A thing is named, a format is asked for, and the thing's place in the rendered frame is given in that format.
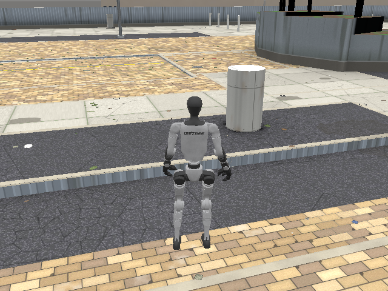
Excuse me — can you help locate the left robot upper arm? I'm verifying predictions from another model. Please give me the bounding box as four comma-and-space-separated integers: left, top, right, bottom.
167, 122, 182, 156

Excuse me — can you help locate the robot right hand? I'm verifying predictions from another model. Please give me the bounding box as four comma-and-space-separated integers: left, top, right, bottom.
218, 168, 232, 181

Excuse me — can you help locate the right robot upper arm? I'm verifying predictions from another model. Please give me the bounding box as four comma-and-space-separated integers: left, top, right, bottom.
207, 122, 223, 156

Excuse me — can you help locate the left robot forearm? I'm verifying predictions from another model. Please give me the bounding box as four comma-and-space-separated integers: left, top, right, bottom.
163, 146, 173, 167

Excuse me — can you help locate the humanoid robot head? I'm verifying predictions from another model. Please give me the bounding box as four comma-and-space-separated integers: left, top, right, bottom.
184, 96, 205, 126

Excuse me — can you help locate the robot left hand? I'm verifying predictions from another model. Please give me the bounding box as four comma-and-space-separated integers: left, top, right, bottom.
163, 165, 177, 176

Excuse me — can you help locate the right robot shin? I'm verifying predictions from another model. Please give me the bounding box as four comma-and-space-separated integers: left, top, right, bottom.
202, 200, 212, 240

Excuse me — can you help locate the right robot forearm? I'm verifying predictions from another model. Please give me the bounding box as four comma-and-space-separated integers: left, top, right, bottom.
218, 147, 230, 170

